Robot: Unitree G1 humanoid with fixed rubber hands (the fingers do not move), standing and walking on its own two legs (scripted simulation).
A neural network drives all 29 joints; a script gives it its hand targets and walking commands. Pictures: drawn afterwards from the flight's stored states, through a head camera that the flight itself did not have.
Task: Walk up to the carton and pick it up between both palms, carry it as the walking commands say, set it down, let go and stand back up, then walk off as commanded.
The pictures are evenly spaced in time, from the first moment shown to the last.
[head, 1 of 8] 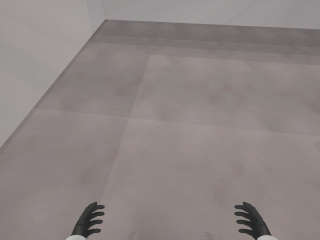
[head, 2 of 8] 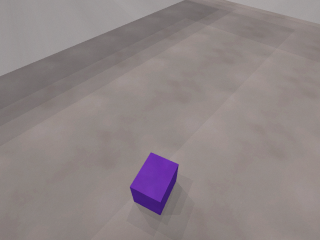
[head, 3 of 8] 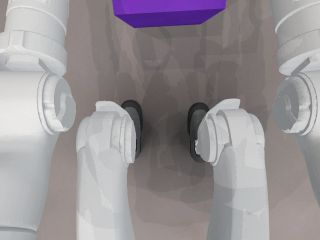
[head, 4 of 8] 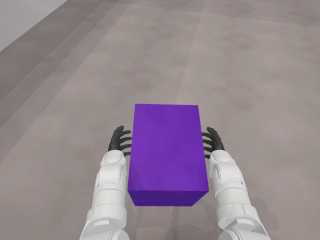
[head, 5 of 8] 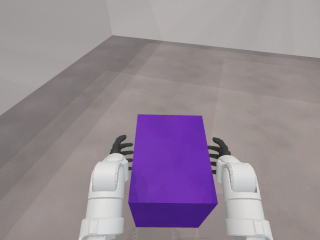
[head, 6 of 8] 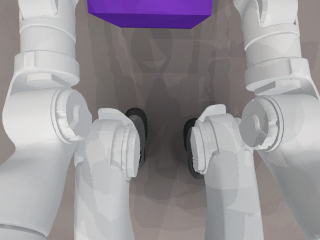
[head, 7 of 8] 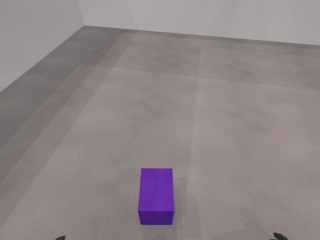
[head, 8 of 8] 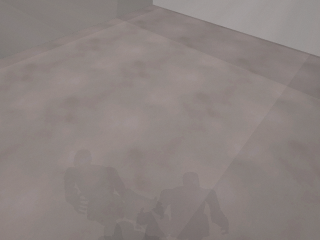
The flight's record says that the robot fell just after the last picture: no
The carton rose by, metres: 0.68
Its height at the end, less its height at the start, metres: +0.00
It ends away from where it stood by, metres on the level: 0.95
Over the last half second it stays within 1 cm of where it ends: yes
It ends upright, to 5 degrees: yes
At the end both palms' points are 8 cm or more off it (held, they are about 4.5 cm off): yes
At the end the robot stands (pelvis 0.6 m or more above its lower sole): yes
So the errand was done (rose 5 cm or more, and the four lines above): yes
